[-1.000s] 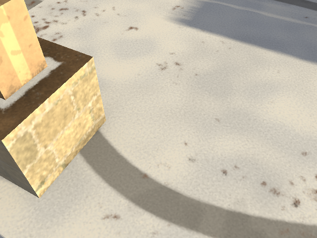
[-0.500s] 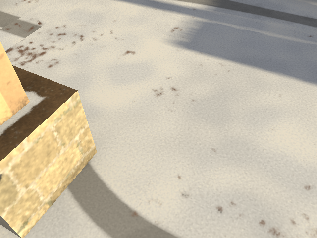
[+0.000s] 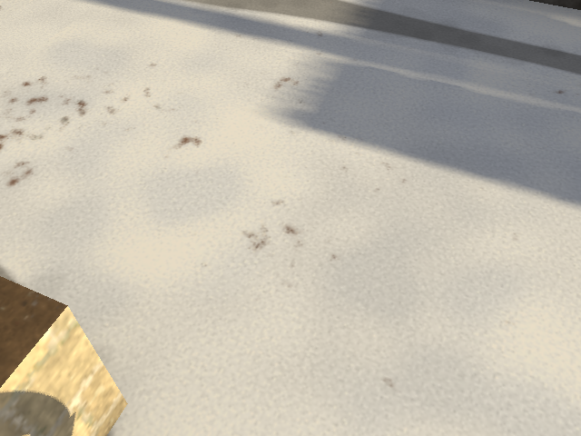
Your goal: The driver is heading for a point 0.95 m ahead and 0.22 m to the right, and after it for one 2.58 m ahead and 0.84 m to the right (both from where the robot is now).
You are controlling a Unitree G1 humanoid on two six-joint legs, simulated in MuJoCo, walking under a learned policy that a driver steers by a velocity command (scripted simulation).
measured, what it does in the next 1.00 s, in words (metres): walks ahead, turning right: right foot, then left foot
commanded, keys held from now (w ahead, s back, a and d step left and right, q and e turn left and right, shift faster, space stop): w+e+shift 0.50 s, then w+shift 0.28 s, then shift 0.22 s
